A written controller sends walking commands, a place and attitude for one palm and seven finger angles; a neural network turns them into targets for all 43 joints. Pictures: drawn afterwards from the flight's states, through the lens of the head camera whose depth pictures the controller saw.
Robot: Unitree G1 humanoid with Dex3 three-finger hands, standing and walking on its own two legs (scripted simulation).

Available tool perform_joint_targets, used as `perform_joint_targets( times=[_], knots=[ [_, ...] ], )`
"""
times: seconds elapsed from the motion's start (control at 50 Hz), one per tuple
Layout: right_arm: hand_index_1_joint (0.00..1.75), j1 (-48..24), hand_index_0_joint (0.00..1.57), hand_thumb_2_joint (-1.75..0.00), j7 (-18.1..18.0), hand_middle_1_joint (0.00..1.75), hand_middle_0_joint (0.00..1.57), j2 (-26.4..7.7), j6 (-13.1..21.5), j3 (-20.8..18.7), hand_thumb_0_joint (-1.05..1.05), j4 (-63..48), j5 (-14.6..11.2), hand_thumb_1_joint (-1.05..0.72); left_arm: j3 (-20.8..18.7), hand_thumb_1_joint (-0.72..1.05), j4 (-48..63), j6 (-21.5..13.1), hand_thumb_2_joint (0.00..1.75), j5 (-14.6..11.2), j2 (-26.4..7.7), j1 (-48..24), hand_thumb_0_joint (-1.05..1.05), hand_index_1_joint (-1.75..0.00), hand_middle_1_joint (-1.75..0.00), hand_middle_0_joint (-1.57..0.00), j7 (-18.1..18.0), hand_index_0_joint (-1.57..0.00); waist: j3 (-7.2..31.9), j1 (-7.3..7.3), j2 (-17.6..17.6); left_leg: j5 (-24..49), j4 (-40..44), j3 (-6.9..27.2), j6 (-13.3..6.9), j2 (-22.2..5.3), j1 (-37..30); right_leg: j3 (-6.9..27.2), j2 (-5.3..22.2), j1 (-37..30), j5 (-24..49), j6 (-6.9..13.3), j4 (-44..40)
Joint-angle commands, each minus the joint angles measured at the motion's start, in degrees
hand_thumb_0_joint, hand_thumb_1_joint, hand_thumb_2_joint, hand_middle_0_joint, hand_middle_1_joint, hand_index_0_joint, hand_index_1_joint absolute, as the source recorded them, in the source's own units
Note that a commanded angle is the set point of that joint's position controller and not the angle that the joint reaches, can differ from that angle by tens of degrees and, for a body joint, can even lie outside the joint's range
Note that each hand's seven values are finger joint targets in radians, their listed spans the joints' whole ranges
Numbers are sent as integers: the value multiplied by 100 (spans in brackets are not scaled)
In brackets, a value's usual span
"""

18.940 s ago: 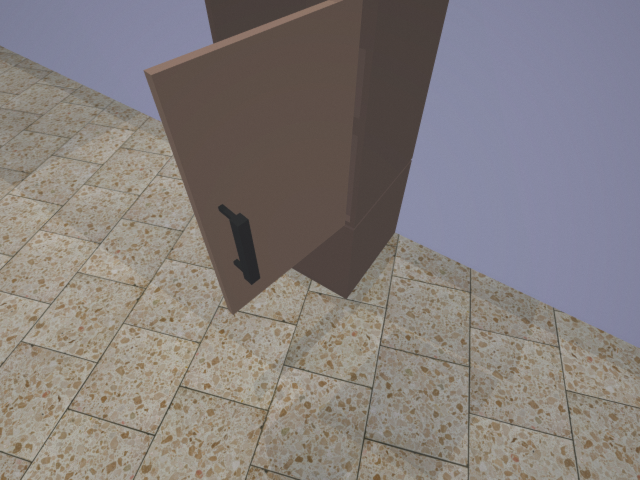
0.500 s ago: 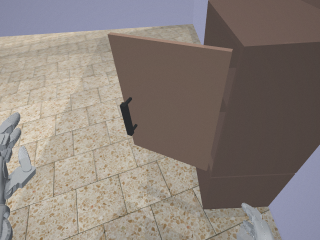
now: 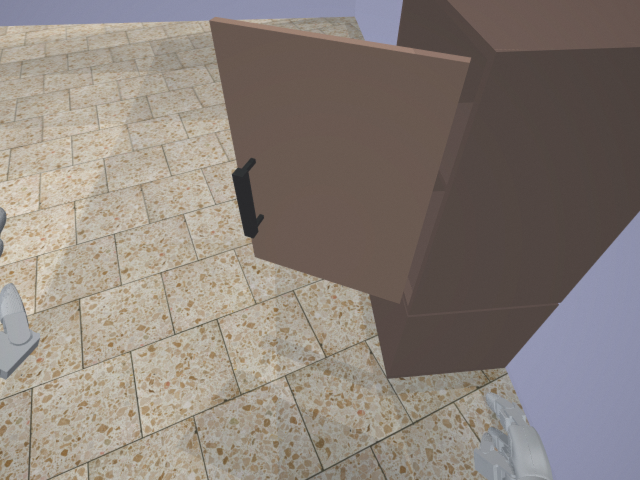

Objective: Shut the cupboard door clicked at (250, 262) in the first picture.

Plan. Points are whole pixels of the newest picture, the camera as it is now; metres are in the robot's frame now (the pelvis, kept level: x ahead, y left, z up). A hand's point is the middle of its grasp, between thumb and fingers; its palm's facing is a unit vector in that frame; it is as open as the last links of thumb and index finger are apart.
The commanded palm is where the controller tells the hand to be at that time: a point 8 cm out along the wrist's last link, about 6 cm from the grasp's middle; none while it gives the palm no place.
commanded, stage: step back with the hand held close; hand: left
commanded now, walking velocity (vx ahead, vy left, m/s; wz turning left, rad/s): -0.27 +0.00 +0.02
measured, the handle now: (251, 199) +0.67 +0.19 -0.09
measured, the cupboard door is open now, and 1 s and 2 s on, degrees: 63 63 63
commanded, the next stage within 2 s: stop stepping back and stand still in 0.76 s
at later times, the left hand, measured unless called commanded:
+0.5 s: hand out of the picture +0.13 +0.26 +0.17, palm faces +0.48 -0.71 -0.52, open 7.4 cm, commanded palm +0.05 +0.29 +0.18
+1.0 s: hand out of the picture -0.05 +0.27 +0.18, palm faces +0.61 -0.67 -0.43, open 7.4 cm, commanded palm -0.10 +0.29 +0.18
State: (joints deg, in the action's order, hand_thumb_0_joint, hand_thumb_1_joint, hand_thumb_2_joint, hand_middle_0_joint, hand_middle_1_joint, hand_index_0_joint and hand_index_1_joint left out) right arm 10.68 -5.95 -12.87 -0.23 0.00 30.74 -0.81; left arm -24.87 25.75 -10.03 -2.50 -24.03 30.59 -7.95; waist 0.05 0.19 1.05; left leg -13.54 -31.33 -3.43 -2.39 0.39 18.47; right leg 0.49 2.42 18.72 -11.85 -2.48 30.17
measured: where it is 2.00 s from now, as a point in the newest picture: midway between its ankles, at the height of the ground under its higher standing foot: outside the picture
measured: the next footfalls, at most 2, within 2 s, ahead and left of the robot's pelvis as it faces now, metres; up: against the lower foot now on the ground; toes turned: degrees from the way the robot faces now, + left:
right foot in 0.94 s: -0.13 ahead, -0.16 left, +0.00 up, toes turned +10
left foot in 1.12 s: -0.16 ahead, +0.12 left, +0.00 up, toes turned +8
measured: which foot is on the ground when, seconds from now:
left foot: down 0.00-0.94, up 0.96-1.00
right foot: down 0.00-0.74, up 0.76-0.92, down 0.94-1.00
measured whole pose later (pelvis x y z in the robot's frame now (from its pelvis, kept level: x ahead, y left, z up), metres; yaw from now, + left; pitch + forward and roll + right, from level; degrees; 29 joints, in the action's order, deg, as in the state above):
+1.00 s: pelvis -0.20 -0.03 -0.03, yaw +8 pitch -2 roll -2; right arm 11.0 -3.1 -10.7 6.5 -1.0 37.5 0.3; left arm -27.7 30.5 -15.4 -3.2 -25.8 29.2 -9.8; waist -0.1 -1.5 0.3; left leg -19.6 -52.4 -4.6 2.0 -4.5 39.7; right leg 1.7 -0.8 19.5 -24.2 0.4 44.3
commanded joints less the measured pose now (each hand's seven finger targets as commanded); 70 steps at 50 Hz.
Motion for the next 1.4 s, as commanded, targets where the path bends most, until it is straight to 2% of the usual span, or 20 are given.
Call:
perform_joint_targets(
  times=[0.0, 0.24, 0.44, 0.56, 0.62, 0.7, 0.74, 0.78, 0.88, 0.9, 0.92, 0.94, 1.0, 1.06, 1.12, 1.16, 1.2, 1.32, 1.36, 1.38],
  knots=[
    [30, -437, 20, -90, -41, 30, 20, -850, 440, -305, 0, -846, -23, -90, -765, 90, 1180, -475, 90, 58, -962, -274, 0, -30, -30, -20, -134, -20, 418, -31, 517, -2142, 1537, 860, -315, -778, 2382, 91, -265, -2123, 897, 81, 619],
    [30, -215, 20, -90, 10, 30, 20, -801, 810, -296, 0, -512, 88, -90, -806, 90, 1249, -772, 90, 67, -1171, -513, 0, -30, -30, -20, -304, -20, 305, 50, -1, -1734, 522, 575, -3, -242, 1320, 679, 160, -324, -1041, 351, -818],
    [30, -380, 20, -90, 30, 30, 20, -925, 947, -404, 0, -666, 13, -90, -1244, 90, 1146, -961, 90, 215, -1282, 111, 0, -30, -30, -20, -255, -20, 667, -61, 937, -2975, 1512, 1233, -515, -1052, 3620, 322, -628, -2703, 915, 87, 1307],
    [30, -130, 20, -90, 124, 30, 20, -624, 931, -383, 0, -412, 106, -90, -896, 90, 1427, -843, 90, 58, -1131, -282, 0, -30, -30, -20, -257, -20, 542, 88, -675, -1904, -703, 338, 108, -88, 1592, 2107, 728, 12, -123, 699, -703],
    [30, -111, 20, -90, 188, 30, 20, -530, 759, -365, 0, -251, 87, -90, -718, 90, 1430, -746, 90, 53, -1201, -648, 0, -30, -30, -20, -376, -20, 590, 168, -1213, -1209, -1335, 187, 211, 100, 53, 1844, 1012, 1408, -1647, 763, -1618],
    [30, -29, 20, -90, 58, 30, 20, -711, 678, -341, 0, -316, 69, -90, -650, 90, 1618, -826, 90, 24, -1133, -652, 0, -30, -30, -20, -422, -20, 344, 283, 313, -2399, 244, 1363, -201, -718, 103, 691, 71, 2070, -2521, 327, -336],
    [30, -408, 20, -90, -41, 30, 20, -764, 782, -411, 0, -423, 108, -90, -917, 90, 1877, -848, 90, 24, -1223, -771, 0, -30, -30, -20, -404, -20, 638, 98, 2087, -3469, 2483, 2846, -754, -2140, 2442, -69, -1031, -290, -1398, 37, 3372],
    [30, -560, 20, -90, 48, 30, 20, -513, 1006, -548, 0, -264, 126, -90, -1161, 90, 2199, -887, 90, -132, -1481, -1071, 0, -30, -30, -20, -367, -20, 1175, -53, 1033, -1590, 1738, 1797, -615, -2045, 1467, 223, -865, -126, -1831, 117, 4134],
    [30, -559, 20, -90, 222, 30, 20, -569, 1060, -426, 0, -393, -40, -90, -921, 90, 1226, -722, 90, -260, -1130, 169, 0, -30, -30, -20, -229, -20, 334, -27, 1392, -2516, 1139, -204, 418, -1337, 1350, -501, -492, -266, -2272, 482, 552],
    [30, -467, 20, -90, 215, 30, 20, -505, 1040, -407, 0, -409, -43, -90, -1010, 90, 1343, -776, 90, -211, -1323, 75, 0, -30, -30, -20, -192, -20, 17, -8, 165, -2114, -334, -604, 611, -640, 793, 709, 78, 863, -2946, 724, -912],
    [30, -392, 20, -90, 235, 30, 20, -511, 1006, -417, 0, -316, 13, -90, -1089, 90, 1486, -833, 90, -131, -1590, -235, 0, -30, -30, -20, -220, -20, -226, -53, -1464, -1341, -2922, -236, 670, -147, 239, 3172, 1487, 2675, -4181, 1323, -2419],
    [30, -227, 20, -90, 274, 30, 20, -664, 963, -418, 0, -97, 194, -90, -1147, 90, 1538, -837, 90, -57, -1713, -794, 0, -30, -30, -20, -293, -20, -132, -90, -1502, -1256, -4151, 487, 599, -164, 492, 3822, 2128, 2937, -3891, 1721, -2722],
    [30, -149, 20, -90, 83, 30, 20, -516, 939, -212, 0, -175, 114, -90, -523, 90, 1306, -463, 90, 0, -1174, -1567, 0, -30, -30, -20, -300, -20, -52, 123, -1568, -934, -2580, 609, 326, -485, 185, 1720, 1019, 1840, -2270, 944, -1487],
    [30, -104, 20, -90, -89, 30, 20, -662, 1046, -204, 0, 33, 124, -90, -195, 90, 933, -433, 90, 150, -934, -2203, 0, -30, -30, -20, -372, -20, -143, 211, -29, -920, -147, 295, 202, -229, -873, 1159, 580, 1598, -2115, 601, -673],
    [30, -70, 20, -90, -81, 30, 20, -853, 1215, -268, 0, -272, 48, -90, -265, 90, 1374, -557, 90, 173, -875, -2015, 0, -30, -30, -20, -408, -20, 180, 15, 1412, -1776, 1877, 2114, -359, -1689, -540, -112, -442, 1063, -1069, 86, 1835],
    [30, -177, 20, -90, 51, 30, 20, -583, 1266, -197, 0, -158, 125, -90, -397, 90, 1613, -514, 90, 128, -904, -1382, 0, -30, -30, -20, -335, -20, 236, 180, 1822, -3688, 2727, 2934, -397, -1950, 20, 166, -392, 1133, -1399, 153, 3100],
    [30, -311, 20, -90, 205, 30, 20, -585, 1208, -207, 0, -200, 106, -90, -354, 90, 1716, -422, 90, 122, -818, -676, 0, -30, -30, -20, -300, -20, 205, 68, 857, -2954, 2456, 2097, -441, -1885, 109, -20, -275, 887, -1047, 228, 2886],
    [30, -264, 20, -90, 120, 30, 20, -574, 683, -150, 0, -402, 179, -90, -633, 90, 1457, -183, 90, 19, -1104, -3, 0, -30, -30, -20, -344, -20, 296, 65, 1464, -2684, 2018, 580, 61, -1293, 757, -1082, -745, -1323, -1396, 453, 63],
    [30, -177, 20, -90, 94, 30, 20, -518, 548, -148, 0, -407, 189, -90, -729, 90, 1340, -114, 90, -9, -1221, 45, 0, -30, -30, -20, -347, -20, 431, 125, 768, -1992, 779, 365, 93, -956, 1079, -429, -269, -1899, -1319, 736, -729],
    [30, -116, 20, -90, 100, 30, 20, -498, 469, -179, 0, -389, 192, -90, -914, 90, 1259, -93, 90, -1, -1397, -55, 0, -30, -30, -20, -359, -20, 403, 128, -96, -1489, -550, 108, 172, -657, 1594, 902, 524, -1889, -1686, 1181, -1149]
  ],
)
